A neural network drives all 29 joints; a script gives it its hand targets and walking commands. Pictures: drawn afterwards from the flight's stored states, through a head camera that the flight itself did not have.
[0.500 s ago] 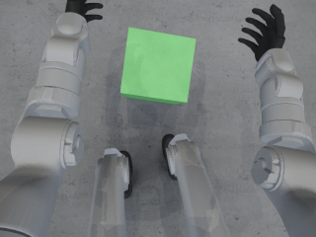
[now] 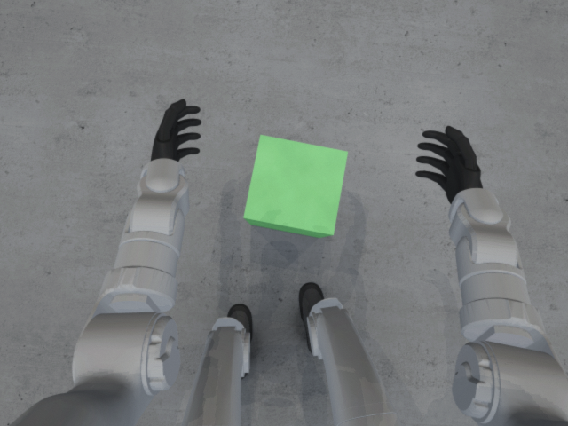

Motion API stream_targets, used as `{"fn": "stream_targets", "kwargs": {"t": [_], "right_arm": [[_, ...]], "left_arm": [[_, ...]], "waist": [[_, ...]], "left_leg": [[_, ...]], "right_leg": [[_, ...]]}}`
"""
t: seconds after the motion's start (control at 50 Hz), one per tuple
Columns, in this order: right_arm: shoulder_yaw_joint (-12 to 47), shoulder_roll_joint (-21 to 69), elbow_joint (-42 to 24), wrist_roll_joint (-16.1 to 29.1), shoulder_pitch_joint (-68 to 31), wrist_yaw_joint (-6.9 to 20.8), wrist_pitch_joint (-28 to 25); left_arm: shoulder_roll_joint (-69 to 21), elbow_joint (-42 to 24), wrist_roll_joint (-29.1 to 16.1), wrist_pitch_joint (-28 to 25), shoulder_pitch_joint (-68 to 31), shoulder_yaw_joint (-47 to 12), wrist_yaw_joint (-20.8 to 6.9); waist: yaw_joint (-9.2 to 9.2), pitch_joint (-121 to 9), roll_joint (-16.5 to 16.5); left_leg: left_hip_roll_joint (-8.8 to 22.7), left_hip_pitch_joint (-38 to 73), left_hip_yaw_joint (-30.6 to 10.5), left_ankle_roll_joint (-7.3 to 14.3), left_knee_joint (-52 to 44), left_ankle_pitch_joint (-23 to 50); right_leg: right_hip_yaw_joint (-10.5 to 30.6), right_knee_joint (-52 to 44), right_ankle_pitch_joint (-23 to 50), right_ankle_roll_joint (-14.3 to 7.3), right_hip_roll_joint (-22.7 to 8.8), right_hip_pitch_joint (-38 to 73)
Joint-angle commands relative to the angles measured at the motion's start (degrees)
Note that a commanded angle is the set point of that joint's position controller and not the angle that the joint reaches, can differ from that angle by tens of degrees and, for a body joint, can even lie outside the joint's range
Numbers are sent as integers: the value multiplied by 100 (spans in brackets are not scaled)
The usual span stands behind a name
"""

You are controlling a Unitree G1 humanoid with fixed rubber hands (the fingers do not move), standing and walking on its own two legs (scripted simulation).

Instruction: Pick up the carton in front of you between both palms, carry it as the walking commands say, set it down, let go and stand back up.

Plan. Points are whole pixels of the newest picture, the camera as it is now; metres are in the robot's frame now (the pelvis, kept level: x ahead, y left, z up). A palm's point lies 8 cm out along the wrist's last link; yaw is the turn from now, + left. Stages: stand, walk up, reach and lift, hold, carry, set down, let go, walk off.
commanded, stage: let go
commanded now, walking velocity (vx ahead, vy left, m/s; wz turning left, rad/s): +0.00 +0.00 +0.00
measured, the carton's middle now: (293, 192) +0.47 -0.08 -0.55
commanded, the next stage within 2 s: stand in 1.16 s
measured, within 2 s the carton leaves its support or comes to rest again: neither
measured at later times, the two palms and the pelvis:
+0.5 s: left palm (77, 282) +0.32 +0.19 -0.01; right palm (523, 314) +0.23 -0.25 +0.01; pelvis +0.06 +0.00 +0.09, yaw -2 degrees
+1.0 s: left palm out of the picture +0.24 +0.26 +0.03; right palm (503, 332) +0.23 -0.21 +0.03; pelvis +0.07 +0.03 +0.10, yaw -3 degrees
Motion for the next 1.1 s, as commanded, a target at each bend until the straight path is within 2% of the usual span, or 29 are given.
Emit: {"fn": "stream_targets", "kwargs": {"t": [0.0,0.06,0.12,0.32,0.38,0.44,0.52,0.62,0.68,0.88,0.92,0.94,0.96,1.08], "right_arm": [[145,-905,-899,-37,87,130,-180],[443,-835,-1039,102,727,173,-290],[727,-706,-1078,259,1432,175,-409],[1344,-413,-1560,555,3649,-70,-757],[1465,-389,-1789,581,4324,-155,-817],[1552,-416,-1940,600,4765,-204,-843],[1621,-477,-1958,600,5007,-195,-821],[1560,-581,-1905,545,5150,-151,-683],[1499,-632,-1858,468,5167,-137,-554],[1388,-681,-1824,242,5198,-167,-181],[1391,-674,-1859,245,5166,-163,-144],[1337,-911,-2217,154,4852,-302,136],[1399,-878,-2106,167,5049,-353,214],[1527,-745,-2138,252,5047,-458,363]], "left_arm": [[184,-1291,12,-192,-246,-45,143],[139,-1569,-113,-330,447,-176,122],[160,-1544,-201,-502,1232,-262,13],[427,-1273,-278,-1004,3520,-411,-350],[528,-1385,-347,-1107,4101,-517,-435],[577,-1514,-431,-1177,4552,-639,-503],[629,-1652,-525,-1203,5047,-760,-610],[700,-1885,-635,-1064,5592,-890,-765],[746,-2045,-714,-920,5768,-965,-861],[869,-2291,-846,-564,5843,-1100,-1031],[888,-2294,-831,-522,5850,-1079,-1027],[894,-1903,-901,-691,6115,-1041,-893],[885,-2000,-874,-717,6066,-1062,-831],[943,-2000,-887,-664,5968,-1082,-760]], "waist": [[-245,-4886,71],[-199,-4264,-66],[-123,-3757,-195],[189,-2613,-559],[225,-2222,-559],[294,-1670,-376],[441,-920,9],[594,-257,237],[637,53,206],[588,682,-33],[614,709,-3],[647,371,-73],[666,404,65],[683,515,103]], "left_leg": [[-181,2458,314,-180,-887,1278],[-156,2480,352,-148,-1206,904],[-119,2487,386,-93,-1458,654],[-60,3281,334,104,-2269,726],[-6,3850,285,138,-2594,905],[60,4672,226,132,-2905,1160],[180,5716,138,54,-3250,1481],[311,6348,62,-32,-3573,1808],[380,6554,23,-52,-3690,1913],[477,6675,7,2,-3831,1827],[475,6657,16,13,-3819,1820],[482,7058,-27,-14,-3533,2411],[475,7092,-31,-56,-3464,2595],[406,7021,21,-9,-3438,2474]], "right_leg": [[-210,-539,2431,148,124,4689],[-63,-878,2271,142,73,5311],[90,-1141,2289,166,7,5940],[417,-1771,3401,271,-205,7568],[409,-2052,3516,296,-186,7853],[300,-2405,3136,293,-105,7784],[127,-2877,2310,240,30,7521],[-42,-3168,1710,176,147,7624],[-109,-3235,1476,163,200,7697],[-165,-3210,1241,143,246,7997],[-161,-3189,1247,136,238,8070],[-197,-3022,1053,181,374,7848],[-199,-3021,1001,155,354,7730],[-136,-3022,1107,134,304,7553]]}}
